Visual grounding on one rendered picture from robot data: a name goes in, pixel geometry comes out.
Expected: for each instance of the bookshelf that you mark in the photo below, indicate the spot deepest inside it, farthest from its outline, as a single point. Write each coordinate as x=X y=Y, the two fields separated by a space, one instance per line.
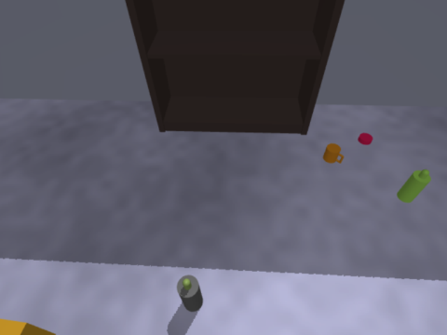
x=240 y=66

